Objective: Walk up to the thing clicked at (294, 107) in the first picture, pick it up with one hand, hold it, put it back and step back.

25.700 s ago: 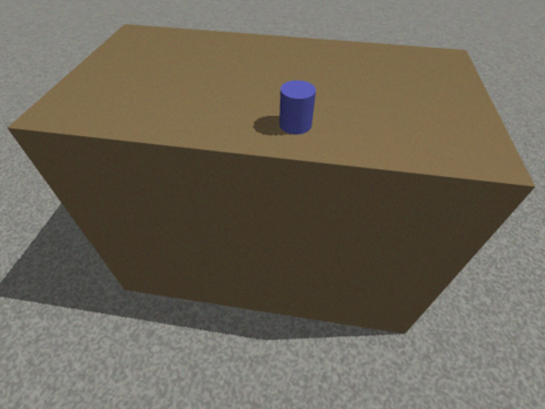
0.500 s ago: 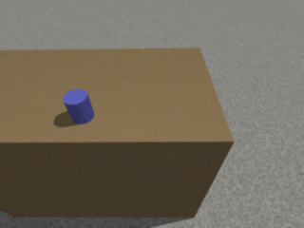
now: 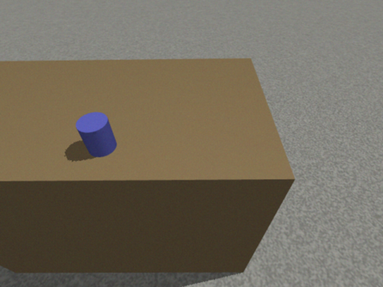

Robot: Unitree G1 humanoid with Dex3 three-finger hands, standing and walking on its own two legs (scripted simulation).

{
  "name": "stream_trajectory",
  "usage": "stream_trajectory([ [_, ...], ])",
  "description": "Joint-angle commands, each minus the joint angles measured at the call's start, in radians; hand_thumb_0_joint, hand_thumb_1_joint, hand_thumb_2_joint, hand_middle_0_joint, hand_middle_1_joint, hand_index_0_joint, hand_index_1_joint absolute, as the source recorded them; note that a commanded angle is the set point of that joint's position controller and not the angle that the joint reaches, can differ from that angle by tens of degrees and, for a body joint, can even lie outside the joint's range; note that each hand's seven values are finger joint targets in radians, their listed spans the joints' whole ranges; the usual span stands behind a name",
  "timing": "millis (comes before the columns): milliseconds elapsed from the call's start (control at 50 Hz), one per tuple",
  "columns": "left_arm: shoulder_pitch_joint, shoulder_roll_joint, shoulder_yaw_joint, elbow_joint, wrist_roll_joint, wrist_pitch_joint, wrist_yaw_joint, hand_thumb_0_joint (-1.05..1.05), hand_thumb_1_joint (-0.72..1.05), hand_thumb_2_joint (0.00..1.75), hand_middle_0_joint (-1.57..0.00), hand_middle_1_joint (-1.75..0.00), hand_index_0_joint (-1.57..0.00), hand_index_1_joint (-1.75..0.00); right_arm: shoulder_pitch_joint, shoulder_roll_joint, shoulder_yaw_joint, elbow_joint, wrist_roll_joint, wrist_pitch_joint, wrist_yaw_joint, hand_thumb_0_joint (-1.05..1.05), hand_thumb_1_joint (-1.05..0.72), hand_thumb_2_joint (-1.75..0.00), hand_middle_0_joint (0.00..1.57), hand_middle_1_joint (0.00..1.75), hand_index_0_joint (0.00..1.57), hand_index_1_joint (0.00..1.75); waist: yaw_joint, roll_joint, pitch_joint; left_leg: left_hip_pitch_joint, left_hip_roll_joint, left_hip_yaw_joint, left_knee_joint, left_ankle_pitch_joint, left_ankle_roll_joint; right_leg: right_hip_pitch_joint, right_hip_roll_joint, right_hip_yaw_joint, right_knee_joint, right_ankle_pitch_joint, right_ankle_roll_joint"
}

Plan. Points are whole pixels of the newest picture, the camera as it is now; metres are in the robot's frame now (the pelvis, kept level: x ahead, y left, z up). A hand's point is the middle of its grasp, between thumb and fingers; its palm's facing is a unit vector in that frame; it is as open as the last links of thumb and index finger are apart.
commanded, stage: home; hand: left
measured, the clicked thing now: (97, 134) +0.47 +0.24 +0.06
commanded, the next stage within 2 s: stand in 0.54 s
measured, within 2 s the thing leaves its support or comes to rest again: neither
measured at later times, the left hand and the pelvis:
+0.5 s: hand out of the picture +0.08 +0.26 -0.15, palm faces -0.03 -0.93 -0.37, open 17.6 cm; pelvis +0.01 +0.00 +0.00, yaw +0 degrees
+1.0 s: hand out of the picture +0.09 +0.26 -0.15, palm faces -0.01 -0.93 -0.36, open 11.4 cm; pelvis +0.02 +0.00 +0.00, yaw +0 degrees
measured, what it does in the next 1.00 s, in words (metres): stands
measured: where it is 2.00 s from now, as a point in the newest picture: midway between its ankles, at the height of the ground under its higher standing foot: outside the picture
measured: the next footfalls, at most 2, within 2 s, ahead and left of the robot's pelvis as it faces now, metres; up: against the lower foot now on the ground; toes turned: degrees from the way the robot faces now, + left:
none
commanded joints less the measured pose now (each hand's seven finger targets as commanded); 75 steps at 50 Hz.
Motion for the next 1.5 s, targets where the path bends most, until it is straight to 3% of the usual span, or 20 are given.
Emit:
stream_trajectory([
  [0, -0.04, 0.222, 0.04, -0.053, 0.0, -0.015, 0.013, 0.0, -0.59, 0.04, -0.05, -0.05, -0.05, -0.05, -0.027, -0.206, -0.038, -0.051, 0.001, -0.018, -0.018, 0.0, -0.9, -0.9, 0.2, 0.3, 0.2, 0.3, -0.003, -0.015, -0.03, -0.023, 0.098, -0.09, -0.057, 0.061, 0.039, 0.005, -0.13, 0.122, -0.07, 0.058, -0.01],
  [60, -0.045, 0.22, 0.04, -0.055, -0.002, -0.017, 0.014, 0.0, -0.57, 0.05, -0.05, -0.05, -0.05, -0.05, -0.032, -0.213, -0.04, -0.05, 0.002, -0.021, -0.018, 0.0, -0.9, -0.9, 0.2, 0.3, 0.2, 0.3, -0.003, -0.009, -0.049, -0.02, 0.103, -0.09, -0.052, 0.1, 0.041, 0.033, -0.133, 0.118, -0.061, 0.113, -0.01],
  [280, -0.045, 0.223, 0.044, -0.052, -0.003, -0.012, 0.013, 0.0, -0.59, 0.03, -0.04, -0.05, -0.05, -0.05, -0.036, -0.205, -0.04, -0.04, 0.0, -0.021, -0.02, 0.0, -0.9, -0.9, 0.2, 0.3, 0.2, 0.3, -0.003, -0.018, -0.047, -0.012, 0.102, -0.086, -0.067, 0.093, 0.038, 0.033, -0.13, 0.109, -0.057, 0.106, -0.01],
  [600, -0.053, 0.22, 0.046, -0.053, -0.004, -0.012, 0.016, 0.0, -0.57, 0.04, -0.05, -0.05, -0.05, -0.05, -0.035, -0.203, -0.039, -0.039, 0.002, -0.022, -0.024, 0.0, -0.9, -0.9, 0.2, 0.3, 0.2, 0.3, -0.007, -0.028, -0.075, 0.022, 0.111, -0.08, -0.047, 0.21, 0.036, 0.072, -0.141, 0.103, -0.042, 0.238, -0.011],
  [620, -0.052, 0.215, 0.045, -0.052, -0.004, -0.013, 0.017, 0.0, -0.55, 0.06, -0.05, -0.05, -0.05, -0.05, -0.044, -0.208, -0.041, -0.039, 0.004, -0.021, -0.024, 0.0, -0.9, -0.9, 0.2, 0.3, 0.2, 0.3, -0.004, -0.02, -0.076, 0.032, 0.111, -0.08, -0.043, 0.212, 0.036, 0.066, -0.141, 0.103, -0.046, 0.248, -0.009],
  [660, -0.049, 0.215, 0.045, -0.054, -0.005, -0.012, 0.016, 0.0, -0.39, 0.22, -0.2, -0.21, -0.2, -0.21, -0.038, -0.206, -0.04, -0.037, 0.003, -0.021, -0.025, 0.0, -0.9, -0.9, 0.2, 0.3, 0.2, 0.3, -0.007, -0.008, -0.071, 0.027, 0.11, -0.075, -0.045, 0.22, 0.036, 0.068, -0.141, 0.104, -0.046, 0.25, -0.009],
  [680, -0.047, 0.213, 0.044, -0.054, -0.006, -0.013, 0.016, 0.0, -0.31, 0.3, -0.2, -0.29, -0.2, -0.29, -0.041, -0.204, -0.041, -0.037, 0.003, -0.021, -0.025, 0.0, -0.9, -0.9, 0.2, 0.3, 0.2, 0.3, -0.005, -0.006, -0.061, 0.022, 0.107, -0.077, -0.047, 0.203, 0.035, 0.06, -0.14, 0.103, -0.054, 0.233, -0.008],
  [720, -0.056, 0.211, 0.046, -0.055, -0.003, -0.011, 0.017, 0.0, -0.15, 0.46, -0.2, -0.3, -0.2, -0.3, -0.037, -0.201, -0.04, -0.04, 0.0, -0.021, -0.025, 0.0, -0.9, -0.9, 0.2, 0.3, 0.2, 0.3, -0.008, -0.018, -0.06, 0.008, 0.109, -0.075, -0.051, 0.198, 0.037, 0.07, -0.14, 0.102, -0.05, 0.23, -0.008],
  [780, -0.05, 0.213, 0.047, -0.053, -0.002, -0.009, 0.015, 0.0, 0.09, 0.7, -0.2, -0.3, -0.2, -0.3, -0.049, -0.203, -0.042, -0.041, 0.002, -0.019, -0.024, 0.0, -0.9, -0.9, 0.2, 0.3, 0.2, 0.3, -0.004, -0.01, -0.04, 0.007, 0.105, -0.079, -0.063, 0.13, 0.038, 0.04, -0.134, 0.101, -0.066, 0.143, -0.009],
  [820, -0.055, 0.21, 0.047, -0.054, -0.003, -0.011, 0.015, 0.0, 0.25, 0.86, -0.2, -0.3, -0.2, -0.3, -0.046, -0.202, -0.041, -0.039, 0.002, -0.019, -0.022, 0.0, -0.9, -0.9, 0.2, 0.3, 0.2, 0.3, -0.004, -0.018, -0.039, 0.006, 0.107, -0.081, -0.061, 0.142, 0.039, 0.049, -0.136, 0.104, -0.067, 0.167, -0.01],
  [920, -0.054, 0.213, 0.05, -0.059, -0.004, -0.014, 0.015, 0.0, 0.65, 0.9, -0.2, -0.3, -0.2, -0.3, -0.045, -0.206, -0.043, -0.044, 0.004, -0.024, -0.024, 0.0, -0.9, -0.9, 0.2, 0.3, 0.2, 0.3, -0.004, -0.018, -0.071, 0.024, 0.112, -0.078, -0.053, 0.217, 0.04, 0.079, -0.14, 0.101, -0.048, 0.246, -0.013],
  [980, -0.052, 0.211, 0.05, -0.057, -0.005, -0.012, 0.015, 0.0, 0.89, 0.9, -0.2, -0.3, -0.2, -0.3, -0.046, -0.201, -0.042, -0.044, 0.004, -0.023, -0.024, 0.0, -0.9, -0.9, 0.2, 0.3, 0.2, 0.3, -0.004, -0.004, -0.051, 0.014, 0.108, -0.075, -0.056, 0.188, 0.038, 0.066, -0.139, 0.101, -0.055, 0.22, -0.01],
  [1120, -0.053, 0.215, 0.053, -0.058, -0.004, -0.012, 0.014, 0.0, 0.9, 0.9, -0.2, -0.3, -0.2, -0.3, -0.047, -0.205, -0.045, -0.044, 0.003, -0.019, -0.023, 0.0, -0.9, -0.9, 0.2, 0.3, 0.2, 0.3, -0.006, -0.009, -0.042, 0.014, 0.107, -0.077, -0.058, 0.137, 0.042, 0.051, -0.138, 0.108, -0.069, 0.173, -0.015],
  [1180, -0.042, 0.213, 0.053, -0.054, -0.004, -0.011, 0.013, 0.0, 0.9, 0.9, -0.2, -0.3, -0.2, -0.3, -0.043, -0.202, -0.046, -0.041, 0.004, -0.017, -0.022, 0.0, -0.9, -0.9, 0.2, 0.3, 0.2, 0.3, -0.004, -0.016, -0.018, 0.004, 0.102, -0.08, -0.065, 0.079, 0.041, 0.026, -0.134, 0.11, -0.084, 0.107, -0.011],
  [1260, -0.048, 0.217, 0.054, -0.061, -0.002, -0.014, 0.013, 0.0, 0.9, 0.9, -0.2, -0.3, -0.2, -0.3, -0.043, -0.199, -0.043, -0.044, 0.001, -0.02, -0.021, 0.0, -0.9, -0.9, 0.2, 0.3, 0.2, 0.3, -0.006, -0.013, -0.049, 0.009, 0.109, -0.078, -0.058, 0.124, 0.045, 0.055, -0.14, 0.114, -0.07, 0.169, -0.013],
  [1380, -0.041, 0.214, 0.054, -0.056, -0.003, -0.011, 0.012, 0.0, 0.9, 0.9, -0.2, -0.3, -0.2, -0.3, -0.036, -0.199, -0.045, -0.041, 0.003, -0.018, -0.02, 0.0, -0.9, -0.9, 0.2, 0.3, 0.2, 0.3, -0.008, -0.02, -0.028, -0.007, 0.103, -0.083, -0.07, 0.062, 0.043, 0.037, -0.132, 0.11, -0.083, 0.084, -0.01],
  [1480, -0.041, 0.213, 0.054, -0.055, -0.003, -0.01, 0.01, 0.0, 0.9, 0.9, -0.2, -0.3, -0.2, -0.3, -0.033, -0.202, -0.044, -0.037, 0.0, -0.021, -0.021, 0.0, -0.9, -0.9, 0.2, 0.3, 0.2, 0.3, -0.006, -0.004, -0.022, -0.012, 0.107, -0.085, -0.073, 0.069, 0.043, 0.034, -0.135, 0.116, -0.076, 0.093, -0.012],
])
